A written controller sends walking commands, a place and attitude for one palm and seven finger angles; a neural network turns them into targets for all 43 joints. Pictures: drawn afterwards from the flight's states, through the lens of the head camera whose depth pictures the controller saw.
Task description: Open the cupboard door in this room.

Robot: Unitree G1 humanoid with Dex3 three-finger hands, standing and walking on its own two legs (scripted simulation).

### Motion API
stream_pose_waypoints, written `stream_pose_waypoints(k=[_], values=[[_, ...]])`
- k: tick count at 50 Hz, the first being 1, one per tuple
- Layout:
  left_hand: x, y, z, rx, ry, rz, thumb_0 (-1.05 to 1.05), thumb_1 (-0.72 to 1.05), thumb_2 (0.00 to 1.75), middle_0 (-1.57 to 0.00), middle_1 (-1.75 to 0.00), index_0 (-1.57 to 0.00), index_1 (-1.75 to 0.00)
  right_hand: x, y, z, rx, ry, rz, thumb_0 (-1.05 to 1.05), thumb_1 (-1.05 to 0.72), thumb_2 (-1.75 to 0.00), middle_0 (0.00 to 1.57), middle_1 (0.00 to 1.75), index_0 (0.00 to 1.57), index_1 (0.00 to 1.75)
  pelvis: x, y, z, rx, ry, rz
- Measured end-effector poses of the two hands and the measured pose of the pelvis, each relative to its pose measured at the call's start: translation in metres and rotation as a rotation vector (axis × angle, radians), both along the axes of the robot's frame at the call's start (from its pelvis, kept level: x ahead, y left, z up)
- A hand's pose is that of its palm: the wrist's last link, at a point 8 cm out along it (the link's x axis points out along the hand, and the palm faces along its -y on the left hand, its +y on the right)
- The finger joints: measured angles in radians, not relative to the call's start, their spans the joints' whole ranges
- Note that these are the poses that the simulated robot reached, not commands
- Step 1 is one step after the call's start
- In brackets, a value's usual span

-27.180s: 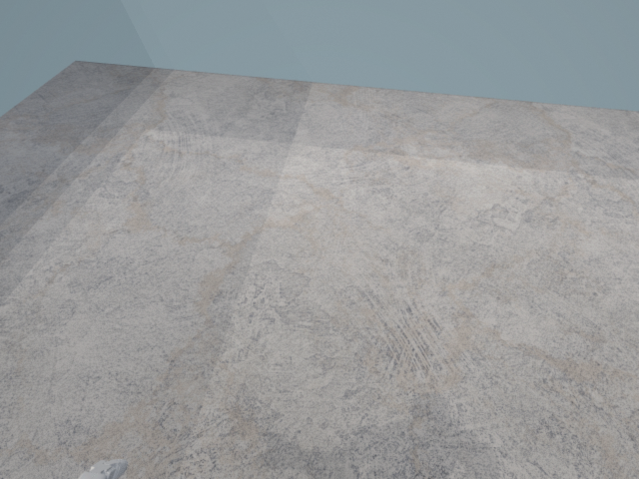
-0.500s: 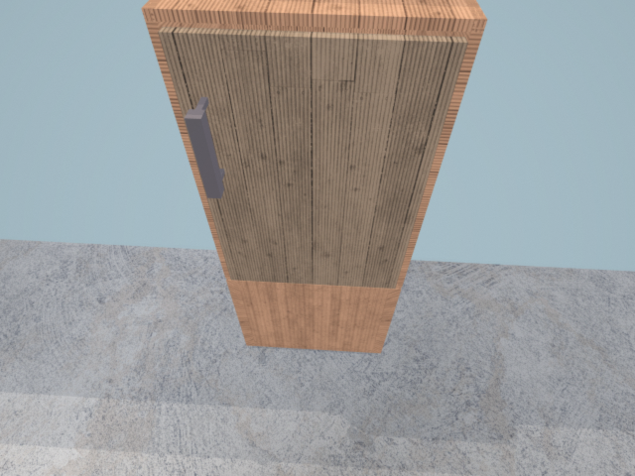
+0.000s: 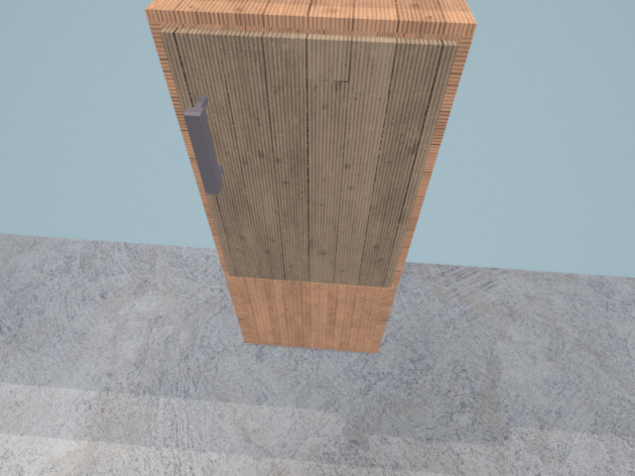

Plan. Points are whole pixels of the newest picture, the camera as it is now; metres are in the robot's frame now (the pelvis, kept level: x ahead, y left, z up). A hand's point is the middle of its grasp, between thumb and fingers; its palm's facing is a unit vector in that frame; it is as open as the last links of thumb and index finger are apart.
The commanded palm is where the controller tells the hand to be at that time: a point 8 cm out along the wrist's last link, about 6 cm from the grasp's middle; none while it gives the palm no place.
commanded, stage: come to a stop and stand still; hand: left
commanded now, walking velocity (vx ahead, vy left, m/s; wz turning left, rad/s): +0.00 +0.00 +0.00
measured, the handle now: (208, 146) +0.59 +0.21 +0.09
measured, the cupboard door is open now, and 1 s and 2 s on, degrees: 0 0 0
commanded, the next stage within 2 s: look again from close up in 0.16 s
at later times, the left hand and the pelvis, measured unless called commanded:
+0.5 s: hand out of the picture +0.06 +0.23 -0.16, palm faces +0.01 -0.96 -0.29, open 7.4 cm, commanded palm none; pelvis +0.00 +0.02 +0.00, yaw +0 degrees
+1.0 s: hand out of the picture +0.03 +0.23 -0.16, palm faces -0.02 -0.96 -0.28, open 7.4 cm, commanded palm none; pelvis +0.00 +0.02 +0.00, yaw +1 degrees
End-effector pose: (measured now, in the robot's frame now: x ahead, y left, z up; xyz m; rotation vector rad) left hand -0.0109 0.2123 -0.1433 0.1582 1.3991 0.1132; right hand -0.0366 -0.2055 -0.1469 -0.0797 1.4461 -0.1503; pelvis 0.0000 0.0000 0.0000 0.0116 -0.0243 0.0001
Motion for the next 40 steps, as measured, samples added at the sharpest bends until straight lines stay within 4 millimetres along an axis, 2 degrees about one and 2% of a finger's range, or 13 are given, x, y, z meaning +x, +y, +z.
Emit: stream_pose_waypoints(k=[4,8,16,23,30,40], values=[[0.004,0.006,-0.004,0.012,-0.031,0.015,0.01,0.91,0.9,-0.2,-0.3,-0.2,-0.3,0.015,-0.015,-0.001,-0.051,-0.06,-0.002,0.01,-0.9,-0.9,0.2,0.3,0.2,0.3,0.002,0.002,-0.004,-0.01,0.001,0.008],[0.02,0.017,-0.005,0.024,-0.084,0.019,0.01,0.91,0.9,-0.2,-0.3,-0.2,-0.3,0.034,-0.026,0.003,-0.094,-0.127,0.005,0.01,-0.91,-0.9,0.2,0.3,0.2,0.3,0.003,0.006,-0.006,-0.011,-0.002,0.006],[0.053,0.044,0.009,0.066,-0.194,-0.001,0.01,0.91,0.9,-0.2,-0.3,-0.2,-0.3,0.069,-0.032,0.014,-0.121,-0.227,0.054,0.01,-0.91,-0.9,0.2,0.3,0.2,0.3,0.003,0.013,-0.001,-0.009,-0.02,0.001],[0.062,0.063,0.02,0.107,-0.217,-0.021,0.01,0.91,0.9,-0.2,-0.3,-0.2,-0.3,0.091,-0.034,0.02,-0.122,-0.271,0.086,0.01,-0.9,-0.9,0.2,0.3,0.2,0.3,0.0,0.017,0.002,-0.005,-0.028,-0.001],[0.057,0.072,0.024,0.124,-0.19,-0.029,0.01,0.91,0.9,-0.2,-0.3,-0.2,-0.3,0.095,-0.04,0.022,-0.129,-0.258,0.1,0.01,-0.9,-0.9,0.2,0.3,0.2,0.3,-0.002,0.019,0.004,-0.004,-0.03,-0.001],[0.043,0.072,0.02,0.114,-0.131,-0.026,0.01,0.91,0.9,-0.2,-0.3,-0.2,-0.3,0.079,-0.046,0.023,-0.142,-0.185,0.1,0.01,-0.9,-0.9,0.2,0.3,0.2,0.3,-0.001,0.02,0.007,-0.005,-0.029,0.003]])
